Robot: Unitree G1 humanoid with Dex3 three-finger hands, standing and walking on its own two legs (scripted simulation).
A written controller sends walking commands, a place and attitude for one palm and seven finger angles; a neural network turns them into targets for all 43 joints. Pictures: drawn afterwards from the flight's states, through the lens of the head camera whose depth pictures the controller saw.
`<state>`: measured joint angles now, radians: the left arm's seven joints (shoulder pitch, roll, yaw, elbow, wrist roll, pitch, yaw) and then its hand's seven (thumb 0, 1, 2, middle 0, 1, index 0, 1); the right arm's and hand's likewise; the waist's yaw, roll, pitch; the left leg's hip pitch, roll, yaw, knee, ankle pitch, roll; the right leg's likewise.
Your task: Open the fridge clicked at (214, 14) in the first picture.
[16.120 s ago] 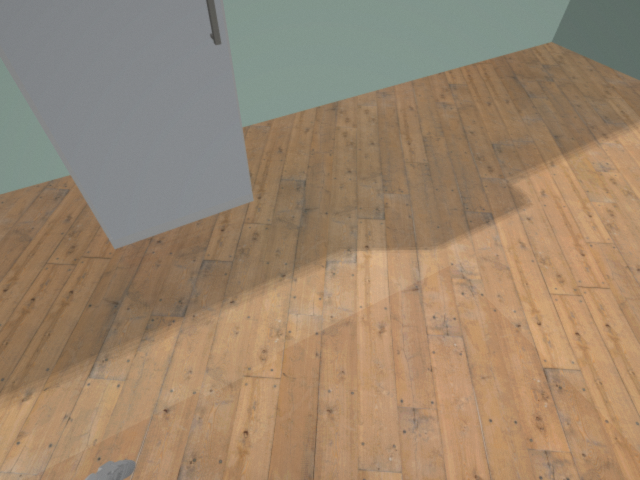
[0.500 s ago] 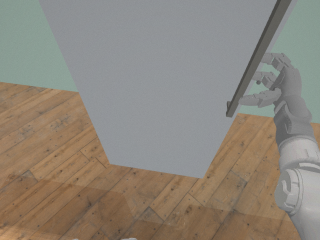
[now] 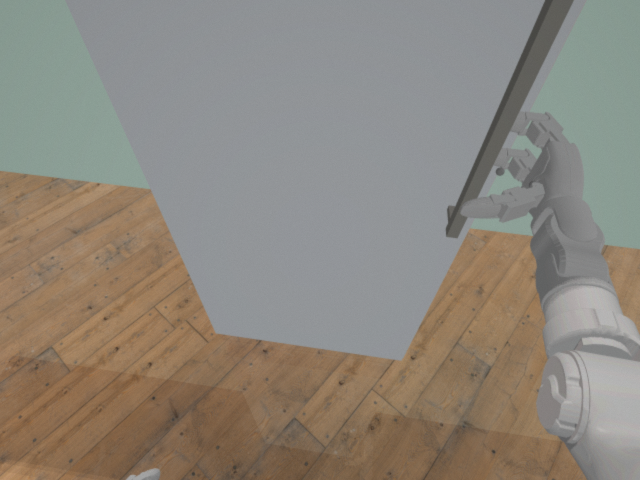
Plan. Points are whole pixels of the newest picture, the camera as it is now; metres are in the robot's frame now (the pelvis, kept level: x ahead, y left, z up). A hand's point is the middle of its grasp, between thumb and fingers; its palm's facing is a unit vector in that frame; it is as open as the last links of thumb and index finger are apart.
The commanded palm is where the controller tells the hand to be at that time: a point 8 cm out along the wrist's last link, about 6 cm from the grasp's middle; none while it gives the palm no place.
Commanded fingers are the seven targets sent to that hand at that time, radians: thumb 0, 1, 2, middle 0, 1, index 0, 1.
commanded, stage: slide the fingers in behind the handle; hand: right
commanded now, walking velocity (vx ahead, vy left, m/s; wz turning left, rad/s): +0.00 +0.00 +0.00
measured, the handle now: (494, 125) +0.52 -0.14 +0.19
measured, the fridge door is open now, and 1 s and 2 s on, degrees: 0 0 0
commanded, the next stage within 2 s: grip the handle and tug to test in 1.20 s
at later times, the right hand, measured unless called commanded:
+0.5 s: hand (473, 167) +0.47 -0.12 +0.16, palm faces +0.02 +1.00 +0.00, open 13.9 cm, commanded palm +0.44 -0.18 +0.15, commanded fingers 0.00 0.50 -0.30 0.30 1.20 0.30 1.20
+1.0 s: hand (467, 166) +0.47 -0.11 +0.16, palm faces +0.02 +1.00 +0.00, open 14.0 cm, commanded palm +0.44 -0.17 +0.15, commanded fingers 0.00 0.50 -0.30 0.30 1.20 0.30 1.20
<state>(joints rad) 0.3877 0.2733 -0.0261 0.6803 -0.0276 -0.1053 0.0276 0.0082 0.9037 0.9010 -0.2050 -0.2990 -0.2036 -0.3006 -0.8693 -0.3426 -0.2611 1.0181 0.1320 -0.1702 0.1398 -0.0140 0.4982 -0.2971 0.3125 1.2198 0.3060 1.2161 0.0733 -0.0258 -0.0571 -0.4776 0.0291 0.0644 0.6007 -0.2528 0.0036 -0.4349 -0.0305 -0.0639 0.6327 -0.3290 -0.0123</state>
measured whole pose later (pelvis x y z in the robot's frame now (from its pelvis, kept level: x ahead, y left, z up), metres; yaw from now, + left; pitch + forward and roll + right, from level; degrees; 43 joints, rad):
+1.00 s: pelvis +0.00 +0.01 +0.00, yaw +0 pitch +6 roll +0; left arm 0.36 0.26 -0.02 0.70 -0.02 -0.10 0.03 0.01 0.90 0.90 -0.20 -0.30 -0.20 -0.30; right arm -0.88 -0.26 -0.23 1.02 0.12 -0.18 0.06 -0.01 0.50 -0.30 0.30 1.20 0.30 1.21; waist 0.07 -0.03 -0.04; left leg -0.44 0.02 0.06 0.58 -0.24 0.01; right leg -0.39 -0.03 -0.06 0.59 -0.31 0.00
